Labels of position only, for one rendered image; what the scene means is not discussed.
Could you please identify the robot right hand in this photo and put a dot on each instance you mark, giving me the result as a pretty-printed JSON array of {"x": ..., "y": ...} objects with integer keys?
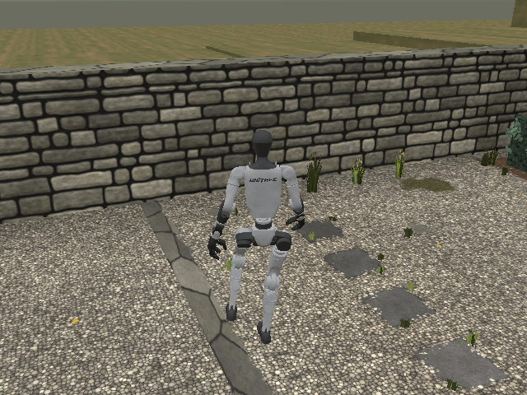
[{"x": 298, "y": 226}]

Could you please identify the right robot forearm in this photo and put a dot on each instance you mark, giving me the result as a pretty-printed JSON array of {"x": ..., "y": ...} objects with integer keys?
[{"x": 299, "y": 213}]

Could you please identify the right robot upper arm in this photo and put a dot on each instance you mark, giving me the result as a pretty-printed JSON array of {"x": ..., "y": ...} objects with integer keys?
[{"x": 289, "y": 174}]

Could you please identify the right robot shin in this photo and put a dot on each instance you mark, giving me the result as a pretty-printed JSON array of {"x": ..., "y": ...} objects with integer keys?
[{"x": 269, "y": 303}]

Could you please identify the left robot foot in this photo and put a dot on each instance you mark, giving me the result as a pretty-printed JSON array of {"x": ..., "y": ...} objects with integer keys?
[{"x": 231, "y": 314}]

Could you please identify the left robot forearm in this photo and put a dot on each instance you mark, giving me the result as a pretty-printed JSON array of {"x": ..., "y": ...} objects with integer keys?
[{"x": 220, "y": 222}]

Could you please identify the robot left hand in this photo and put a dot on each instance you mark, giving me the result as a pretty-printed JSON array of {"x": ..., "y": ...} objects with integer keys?
[{"x": 212, "y": 246}]

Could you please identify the left robot upper arm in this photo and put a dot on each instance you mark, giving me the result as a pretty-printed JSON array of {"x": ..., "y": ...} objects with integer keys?
[{"x": 237, "y": 174}]

